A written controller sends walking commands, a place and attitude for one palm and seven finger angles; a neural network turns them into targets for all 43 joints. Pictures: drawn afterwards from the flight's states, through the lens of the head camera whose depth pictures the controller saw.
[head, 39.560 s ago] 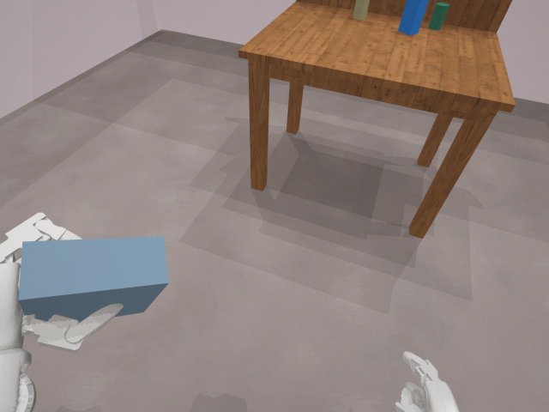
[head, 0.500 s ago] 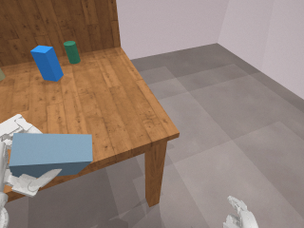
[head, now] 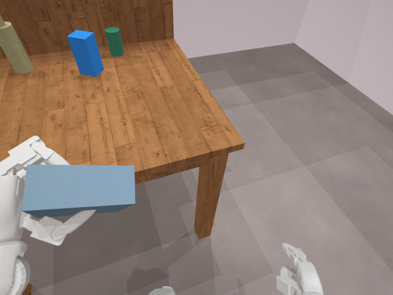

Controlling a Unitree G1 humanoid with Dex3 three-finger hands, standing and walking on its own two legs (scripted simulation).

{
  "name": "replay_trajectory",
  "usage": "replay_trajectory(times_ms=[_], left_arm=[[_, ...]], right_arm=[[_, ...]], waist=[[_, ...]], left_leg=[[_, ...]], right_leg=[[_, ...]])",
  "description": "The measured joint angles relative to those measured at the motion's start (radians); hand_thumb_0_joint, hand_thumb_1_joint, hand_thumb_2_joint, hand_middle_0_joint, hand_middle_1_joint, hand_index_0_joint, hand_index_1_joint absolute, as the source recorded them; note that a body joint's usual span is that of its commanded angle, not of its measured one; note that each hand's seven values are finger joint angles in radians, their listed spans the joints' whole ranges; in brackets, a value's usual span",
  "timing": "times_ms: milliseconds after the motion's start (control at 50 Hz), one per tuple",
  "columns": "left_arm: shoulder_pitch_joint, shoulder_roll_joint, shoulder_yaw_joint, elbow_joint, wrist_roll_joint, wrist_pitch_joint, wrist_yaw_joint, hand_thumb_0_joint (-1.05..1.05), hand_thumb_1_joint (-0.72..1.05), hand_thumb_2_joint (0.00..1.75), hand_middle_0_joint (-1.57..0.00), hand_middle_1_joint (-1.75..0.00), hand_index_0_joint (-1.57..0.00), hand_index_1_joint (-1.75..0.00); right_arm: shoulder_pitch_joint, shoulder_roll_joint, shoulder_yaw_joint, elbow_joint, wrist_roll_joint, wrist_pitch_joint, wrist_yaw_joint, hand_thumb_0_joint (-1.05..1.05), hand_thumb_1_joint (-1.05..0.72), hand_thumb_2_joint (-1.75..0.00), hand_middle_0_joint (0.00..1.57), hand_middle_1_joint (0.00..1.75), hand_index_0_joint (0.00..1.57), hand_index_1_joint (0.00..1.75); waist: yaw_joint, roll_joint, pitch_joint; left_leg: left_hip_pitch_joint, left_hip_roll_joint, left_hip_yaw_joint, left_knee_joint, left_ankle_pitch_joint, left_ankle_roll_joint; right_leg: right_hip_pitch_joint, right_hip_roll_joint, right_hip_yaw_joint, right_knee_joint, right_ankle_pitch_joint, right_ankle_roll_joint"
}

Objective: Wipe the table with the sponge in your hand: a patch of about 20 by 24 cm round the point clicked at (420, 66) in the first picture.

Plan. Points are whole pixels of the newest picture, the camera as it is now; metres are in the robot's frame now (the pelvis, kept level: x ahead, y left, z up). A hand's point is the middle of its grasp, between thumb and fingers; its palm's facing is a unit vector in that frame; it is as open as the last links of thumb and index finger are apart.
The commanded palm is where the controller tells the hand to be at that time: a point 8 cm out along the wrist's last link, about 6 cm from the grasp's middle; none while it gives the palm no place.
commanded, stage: step back with the hand held close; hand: left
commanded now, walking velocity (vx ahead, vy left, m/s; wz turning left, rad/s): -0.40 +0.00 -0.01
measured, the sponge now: (97, 192) +0.22 +0.19 +0.16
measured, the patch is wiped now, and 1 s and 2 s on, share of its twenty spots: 1.00 1.00 1.00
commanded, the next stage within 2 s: stop stepping back and stand still in 0.24 s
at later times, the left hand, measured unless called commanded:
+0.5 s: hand out of the picture +0.05 +0.26 +0.19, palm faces +0.37 -0.89 -0.28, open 9.3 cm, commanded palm +0.00 +0.31 +0.20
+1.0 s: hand out of the picture -0.07 +0.29 +0.19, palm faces +0.45 -0.83 -0.33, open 9.3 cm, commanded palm -0.13 +0.32 +0.20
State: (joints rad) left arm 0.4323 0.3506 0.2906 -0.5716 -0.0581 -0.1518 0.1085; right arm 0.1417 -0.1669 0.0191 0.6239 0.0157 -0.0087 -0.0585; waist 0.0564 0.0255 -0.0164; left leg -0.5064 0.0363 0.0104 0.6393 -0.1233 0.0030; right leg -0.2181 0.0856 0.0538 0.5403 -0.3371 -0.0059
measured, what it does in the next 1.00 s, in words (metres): walks backwards: right foot, then left foot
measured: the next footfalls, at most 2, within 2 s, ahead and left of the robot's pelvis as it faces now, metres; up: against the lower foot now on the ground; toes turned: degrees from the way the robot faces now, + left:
right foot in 0.30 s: -0.09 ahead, -0.10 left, +0.00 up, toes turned -1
left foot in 0.52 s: -0.16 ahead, +0.20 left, +0.00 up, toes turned +4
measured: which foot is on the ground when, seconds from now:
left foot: down 0.00-0.30, up 0.32-0.50, down 0.52-1.00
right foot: down 0.00-0.10, up 0.12-0.28, down 0.30-0.84, up 0.86-1.00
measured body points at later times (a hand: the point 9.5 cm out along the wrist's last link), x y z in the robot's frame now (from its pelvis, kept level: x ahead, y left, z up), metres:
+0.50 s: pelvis -0.17 +0.03 +0.00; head -0.20 +0.05 +0.45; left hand +0.03 +0.31 +0.20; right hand -0.02 -0.22 -0.07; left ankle -0.15 +0.17 -0.72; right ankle -0.12 -0.10 -0.73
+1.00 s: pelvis -0.28 +0.04 +0.00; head -0.33 +0.04 +0.44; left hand -0.10 +0.33 +0.20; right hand -0.11 -0.17 -0.08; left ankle -0.20 +0.19 -0.72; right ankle -0.26 -0.04 -0.69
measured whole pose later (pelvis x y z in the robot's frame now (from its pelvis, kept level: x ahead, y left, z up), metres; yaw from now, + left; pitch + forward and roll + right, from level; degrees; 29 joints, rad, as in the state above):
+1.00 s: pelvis -0.28 +0.04 +0.00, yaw +2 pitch -4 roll +0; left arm 0.40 0.37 0.33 -0.42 -0.05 -0.09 0.14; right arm 0.24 -0.15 0.03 0.64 0.01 -0.08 -0.05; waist -0.03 0.01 -0.07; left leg -0.36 0.08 0.03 0.63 -0.27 -0.01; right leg -0.40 0.01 -0.08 0.94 -0.50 -0.03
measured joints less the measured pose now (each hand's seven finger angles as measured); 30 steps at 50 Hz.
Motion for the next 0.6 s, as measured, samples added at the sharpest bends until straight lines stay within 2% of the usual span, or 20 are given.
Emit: replay_trajectory(times_ms=[40, 60, 100, 140, 200, 240, 280, 300, 340, 380, 420, 440, 480, 520, 560, 600], left_arm=[[0.0, 0.02, -0.008, -0.004, -0.002, -0.004, -0.008, -0.01, -0.47, 1.08, -0.8, -1.4, -0.83, -1.43], [-0.002, 0.032, -0.003, -0.005, -0.003, -0.003, -0.009, -0.01, -0.47, 1.08, -0.8, -1.4, -0.83, -1.42], [-0.006, 0.062, 0.021, 0.003, -0.009, 0.002, -0.01, -0.01, -0.47, 1.08, -0.8, -1.4, -0.83, -1.42], [0.006, 0.086, 0.053, 0.016, -0.016, 0.02, -0.01, -0.01, -0.47, 1.08, -0.8, -1.4, -0.83, -1.42], [0.039, 0.092, 0.067, 0.023, -0.021, 0.053, -0.004, -0.01, -0.47, 1.08, -0.8, -1.41, -0.83, -1.43], [0.07, 0.082, 0.061, 0.01, -0.023, 0.069, 0.004, -0.01, -0.47, 1.08, -0.8, -1.41, -0.82, -1.43], [0.093, 0.076, 0.054, -0.01, -0.02, 0.073, 0.009, -0.01, -0.46, 1.08, -0.8, -1.41, -0.82, -1.43], [0.098, 0.076, 0.053, -0.02, -0.017, 0.068, 0.012, -0.01, -0.46, 1.08, -0.8, -1.41, -0.82, -1.43], [0.088, 0.046, 0.021, -0.025, -0.009, 0.06, 0.016, -0.01, -0.47, 1.08, -0.8, -1.41, -0.82, -1.43], [0.082, 0.028, -0.001, -0.034, -0.008, 0.059, 0.014, -0.01, -0.47, 1.08, -0.8, -1.41, -0.83, -1.43], [0.062, 0.026, 0.003, -0.016, -0.009, 0.052, 0.015, -0.01, -0.47, 1.08, -0.81, -1.4, -0.83, -1.42], [0.043, 0.027, 0.006, 0.006, -0.008, 0.049, 0.018, -0.01, -0.47, 1.08, -0.81, -1.4, -0.83, -1.42], [-0.003, 0.025, 0.01, 0.055, -0.004, 0.049, 0.027, -0.01, -0.47, 1.08, -0.81, -1.4, -0.83, -1.42], [-0.033, 0.013, 0.011, 0.08, -0.005, 0.049, 0.035, -0.01, -0.47, 1.08, -0.81, -1.4, -0.83, -1.42], [-0.035, 0.025, 0.029, 0.104, -0.004, 0.049, 0.038, -0.01, -0.47, 1.08, -0.81, -1.41, -0.83, -1.43], [0.019, 0.036, 0.051, 0.107, 0.001, 0.057, 0.039, -0.01, -0.47, 1.08, -0.8, -1.41, -0.83, -1.43]], right_arm=[[0.009, 0.006, 0.001, -0.007, -0.001, 0.019, -0.007, 0.01, -0.9, -0.9, 0.21, 0.3, 0.21, 0.3], [0.01, 0.003, 0.001, -0.015, -0.001, 0.025, -0.009, 0.01, -0.9, -0.9, 0.21, 0.3, 0.21, 0.3], [-0.002, 0.003, -0.005, -0.03, 0.002, 0.037, -0.01, 0.01, -0.9, -0.9, 0.21, 0.3, 0.21, 0.3], [-0.012, 0.006, -0.01, -0.045, -0.004, 0.034, -0.002, 0.01, -0.9, -0.9, 0.21, 0.3, 0.21, 0.3], [-0.001, -0.001, -0.018, -0.06, -0.013, 0.005, 0.01, 0.01, -0.91, -0.9, 0.21, 0.3, 0.21, 0.3], [0.02, -0.009, -0.021, -0.062, -0.015, -0.005, 0.013, 0.01, -0.91, -0.9, 0.21, 0.3, 0.2, 0.3], [0.043, -0.019, -0.024, -0.06, -0.016, -0.01, 0.011, 0.01, -0.91, -0.9, 0.21, 0.3, 0.2, 0.3], [0.048, -0.022, -0.026, -0.055, -0.016, -0.01, 0.01, 0.01, -0.9, -0.9, 0.21, 0.3, 0.2, 0.3], [0.05, -0.038, -0.033, -0.012, -0.013, -0.005, 0.005, 0.01, -0.91, -0.9, 0.21, 0.3, 0.2, 0.3], [0.068, -0.036, -0.031, 0.03, -0.008, 0.002, 0.0, 0.01, -0.91, -0.9, 0.2, 0.29, 0.2, 0.3], [0.089, -0.023, -0.02, 0.038, -0.003, 0.011, -0.009, 0.01, -0.91, -0.9, 0.2, 0.29, 0.2, 0.3], [0.099, -0.02, -0.014, 0.032, -0.001, 0.012, -0.014, 0.01, -0.91, -0.9, 0.2, 0.29, 0.2, 0.3], [0.113, -0.028, -0.007, 0.013, 0.0, 0.004, -0.023, 0.01, -0.91, -0.9, 0.21, 0.3, 0.2, 0.3], [0.118, -0.064, -0.013, -0.018, -0.001, -0.018, -0.031, 0.01, -0.9, -0.9, 0.21, 0.3, 0.21, 0.3], [0.094, -0.053, -0.02, -0.004, 0.003, -0.026, -0.036, 0.01, -0.9, -0.9, 0.21, 0.3, 0.2, 0.3], [0.098, -0.034, -0.014, -0.005, 0.006, -0.032, -0.032, 0.01, -0.91, -0.9, 0.2, 0.29, 0.2, 0.3]], waist=[[-0.021, -0.022, -0.014], [-0.035, -0.026, -0.017], [-0.058, -0.044, -0.006], [-0.067, -0.06, 0.006], [-0.076, -0.047, 0.009], [-0.074, -0.032, -0.004], [-0.069, -0.023, -0.024], [-0.061, -0.027, -0.031], [-0.041, -0.008, -0.026], [-0.022, -0.033, -0.045], [-0.019, -0.075, -0.063], [-0.024, -0.09, -0.071], [-0.047, -0.093, -0.081], [-0.08, -0.033, -0.087], [-0.098, -0.044, -0.059], [-0.112, -0.048, -0.055]], left_leg=[[0.031, -0.018, -0.002, 0.008, -0.044, -0.001], [0.044, -0.022, -0.002, -0.021, -0.028, 0.005], [0.049, -0.034, 0.012, -0.06, -0.019, 0.032], [0.051, -0.037, 0.039, -0.096, 0.011, 0.048], [0.057, -0.024, 0.048, -0.162, 0.078, 0.051], [0.055, -0.015, 0.047, -0.205, 0.121, 0.047], [0.027, -0.014, 0.043, -0.213, 0.134, 0.037], [-0.004, -0.019, 0.046, -0.18, 0.089, 0.023], [-0.07, -0.029, 0.004, 0.03, -0.104, -0.02], [-0.104, -0.06, -0.017, 0.279, -0.216, -0.029], [-0.065, -0.058, -0.002, 0.354, -0.245, -0.02], [-0.024, -0.047, 0.003, 0.327, -0.256, -0.013], [0.09, -0.02, -0.008, 0.16, -0.25, 0.004], [0.175, 0.02, -0.071, -0.037, -0.272, 0.026], [0.156, -0.001, -0.071, -0.026, -0.185, -0.01], [0.161, -0.008, -0.062, -0.028, -0.165, -0.017]], right_leg=[[-0.019, -0.014, 0.009, 0.011, 0.0, 0.004], [-0.033, -0.018, 0.011, 0.021, 0.001, 0.008], [-0.07, -0.031, 0.017, 0.058, 0.007, 0.017], [-0.124, -0.031, 0.029, 0.161, -0.071, 0.018], [-0.157, -0.012, 0.015, 0.279, -0.139, 0.011], [-0.125, -0.01, -0.013, 0.236, -0.139, 0.0], [-0.062, -0.016, -0.042, 0.111, -0.111, -0.018], [-0.038, -0.028, -0.048, 0.03, -0.052, -0.036], [-0.049, -0.023, -0.058, 0.014, 0.045, -0.035], [-0.058, -0.04, -0.046, -0.003, 0.073, -0.022], [-0.07, -0.064, -0.03, -0.023, 0.099, -0.011], [-0.079, -0.075, -0.028, -0.026, 0.11, -0.007], [-0.11, -0.091, -0.037, -0.009, 0.121, 0.001], [-0.163, -0.08, -0.074, 0.038, 0.116, 0.012], [-0.182, -0.089, -0.05, 0.076, 0.076, 0.02], [-0.178, -0.081, -0.03, 0.1, 0.019, 0.022]])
